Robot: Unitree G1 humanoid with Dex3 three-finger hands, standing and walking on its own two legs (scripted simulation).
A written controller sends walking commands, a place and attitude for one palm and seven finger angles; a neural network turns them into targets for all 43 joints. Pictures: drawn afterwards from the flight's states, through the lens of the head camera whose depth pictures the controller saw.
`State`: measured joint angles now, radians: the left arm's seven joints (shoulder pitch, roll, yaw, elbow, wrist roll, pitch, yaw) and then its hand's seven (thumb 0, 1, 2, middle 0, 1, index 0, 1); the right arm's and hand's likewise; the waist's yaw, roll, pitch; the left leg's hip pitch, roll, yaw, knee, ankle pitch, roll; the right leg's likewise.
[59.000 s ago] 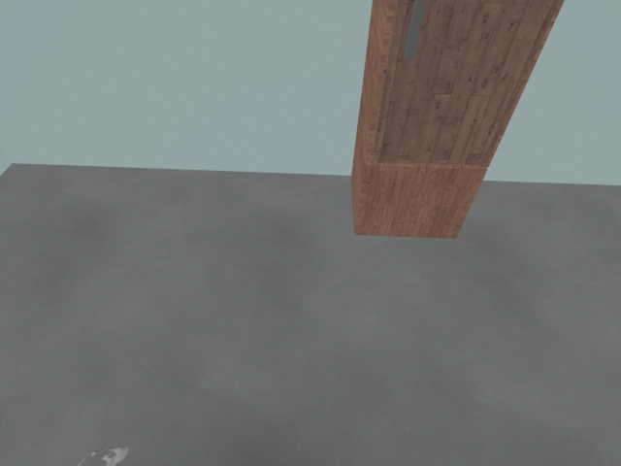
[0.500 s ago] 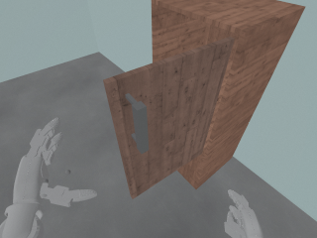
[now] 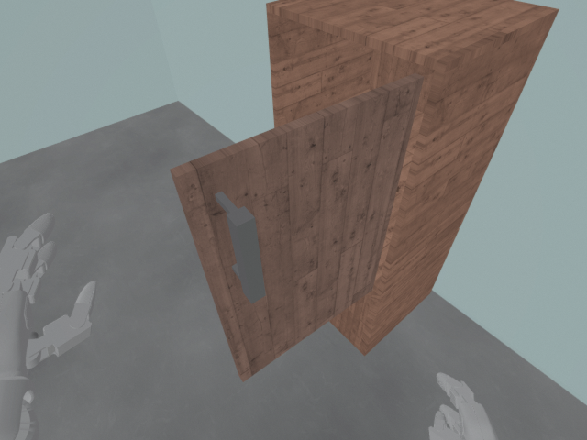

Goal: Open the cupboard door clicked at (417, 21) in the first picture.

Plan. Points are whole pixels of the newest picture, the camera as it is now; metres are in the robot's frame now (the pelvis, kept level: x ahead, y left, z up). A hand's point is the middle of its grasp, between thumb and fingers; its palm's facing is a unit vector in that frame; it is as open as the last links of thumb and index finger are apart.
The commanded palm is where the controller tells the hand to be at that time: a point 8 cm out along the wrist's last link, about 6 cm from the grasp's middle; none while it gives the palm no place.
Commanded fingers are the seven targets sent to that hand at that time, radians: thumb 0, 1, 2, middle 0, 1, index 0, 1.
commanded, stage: draw the hand back to the body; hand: left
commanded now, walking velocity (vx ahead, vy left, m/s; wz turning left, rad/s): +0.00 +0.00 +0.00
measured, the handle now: (239, 249) +0.32 +0.12 +0.12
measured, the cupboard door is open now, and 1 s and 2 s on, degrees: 86 86 86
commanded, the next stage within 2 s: step back with the hand held close in 0.40 s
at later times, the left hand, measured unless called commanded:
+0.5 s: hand (83, 324) +0.18 +0.25 +0.15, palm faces +0.46 -0.80 -0.38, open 7.4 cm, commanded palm +0.13 +0.28 +0.17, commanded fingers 0.00 0.90 0.90 -0.20 -0.30 -0.20 -0.30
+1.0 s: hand (38, 362) +0.14 +0.27 +0.15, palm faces +0.34 -0.79 -0.51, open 7.4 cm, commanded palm +0.08 +0.31 +0.17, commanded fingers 0.00 0.90 0.90 -0.20 -0.30 -0.20 -0.30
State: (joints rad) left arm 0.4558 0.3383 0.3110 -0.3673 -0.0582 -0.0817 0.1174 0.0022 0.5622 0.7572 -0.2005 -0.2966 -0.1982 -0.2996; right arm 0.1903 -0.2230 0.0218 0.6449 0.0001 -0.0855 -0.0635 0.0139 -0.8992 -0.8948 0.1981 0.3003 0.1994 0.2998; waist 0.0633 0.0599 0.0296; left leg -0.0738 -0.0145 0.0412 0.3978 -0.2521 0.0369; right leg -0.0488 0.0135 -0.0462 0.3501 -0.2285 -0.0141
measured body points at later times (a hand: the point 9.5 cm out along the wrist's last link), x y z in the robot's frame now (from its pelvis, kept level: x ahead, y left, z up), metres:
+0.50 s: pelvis -0.01 -0.02 +0.00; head -0.03 -0.04 +0.45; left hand +0.15 +0.29 +0.17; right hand +0.18 -0.24 -0.09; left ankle -0.02 +0.09 -0.74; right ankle -0.02 -0.11 -0.74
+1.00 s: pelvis -0.07 +0.01 -0.01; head -0.04 +0.02 +0.44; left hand +0.12 +0.31 +0.17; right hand +0.10 -0.24 -0.09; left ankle -0.02 +0.09 -0.74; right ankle -0.02 -0.11 -0.74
